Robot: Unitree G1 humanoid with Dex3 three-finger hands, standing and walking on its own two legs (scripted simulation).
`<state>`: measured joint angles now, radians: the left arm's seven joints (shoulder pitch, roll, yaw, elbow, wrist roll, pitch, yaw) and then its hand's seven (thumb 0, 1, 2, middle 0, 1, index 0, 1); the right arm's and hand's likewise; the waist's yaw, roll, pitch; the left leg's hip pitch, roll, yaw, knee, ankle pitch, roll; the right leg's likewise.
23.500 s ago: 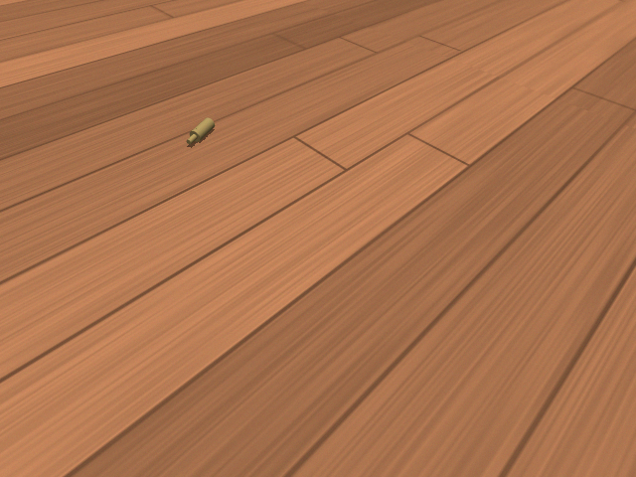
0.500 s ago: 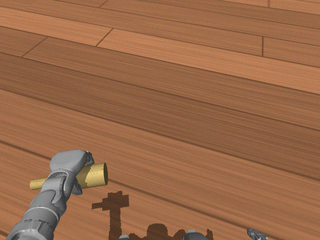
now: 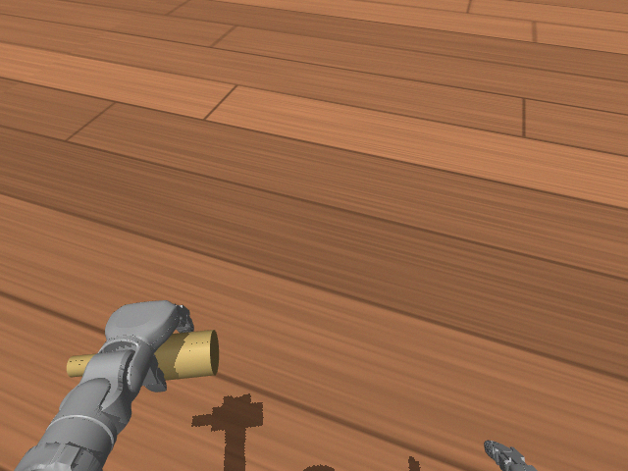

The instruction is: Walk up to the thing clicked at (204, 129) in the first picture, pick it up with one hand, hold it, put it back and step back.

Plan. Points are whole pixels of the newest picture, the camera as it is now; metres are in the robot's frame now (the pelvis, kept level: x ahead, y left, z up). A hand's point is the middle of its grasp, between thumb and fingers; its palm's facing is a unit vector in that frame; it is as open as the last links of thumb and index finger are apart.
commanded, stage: hold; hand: left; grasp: from above
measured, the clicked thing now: (144, 359) +0.32 +0.25 -0.09
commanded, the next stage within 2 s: crouch in 1.54 s
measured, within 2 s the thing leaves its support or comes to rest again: neither
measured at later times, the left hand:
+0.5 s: hand (157, 353) +0.30 +0.21 -0.03, palm faces -0.44 -0.05 -0.90, open 9.2 cm
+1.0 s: hand (156, 361) +0.28 +0.20 -0.01, palm faces -0.44 -0.05 -0.90, open 9.2 cm
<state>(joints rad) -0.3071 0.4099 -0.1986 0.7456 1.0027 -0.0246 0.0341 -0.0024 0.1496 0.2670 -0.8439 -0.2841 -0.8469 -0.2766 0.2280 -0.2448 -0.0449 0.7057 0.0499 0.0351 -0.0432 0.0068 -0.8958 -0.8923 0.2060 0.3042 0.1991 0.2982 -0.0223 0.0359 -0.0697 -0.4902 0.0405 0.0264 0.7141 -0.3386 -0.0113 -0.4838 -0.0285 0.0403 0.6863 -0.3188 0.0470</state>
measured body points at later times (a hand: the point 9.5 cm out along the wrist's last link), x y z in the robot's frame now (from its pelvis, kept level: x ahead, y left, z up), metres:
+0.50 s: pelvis +0.00 -0.01 +0.01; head +0.01 -0.03 +0.46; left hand +0.32 +0.21 +0.02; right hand +0.14 -0.27 -0.11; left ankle +0.01 +0.12 -0.72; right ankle +0.02 -0.15 -0.72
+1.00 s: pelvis -0.01 -0.01 +0.02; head +0.00 -0.04 +0.47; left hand +0.30 +0.20 +0.04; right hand +0.14 -0.27 -0.10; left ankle +0.01 +0.12 -0.72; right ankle +0.02 -0.15 -0.72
